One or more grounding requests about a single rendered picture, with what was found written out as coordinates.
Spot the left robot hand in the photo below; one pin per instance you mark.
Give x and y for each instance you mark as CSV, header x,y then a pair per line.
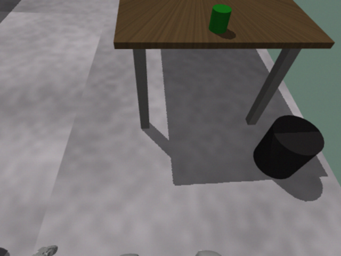
x,y
46,251

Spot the table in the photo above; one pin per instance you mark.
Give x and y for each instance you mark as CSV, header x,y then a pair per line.
x,y
184,24

